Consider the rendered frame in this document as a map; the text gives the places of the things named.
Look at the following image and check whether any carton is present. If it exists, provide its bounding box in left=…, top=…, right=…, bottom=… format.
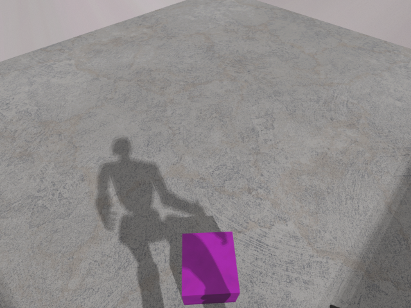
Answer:
left=182, top=232, right=240, bottom=305

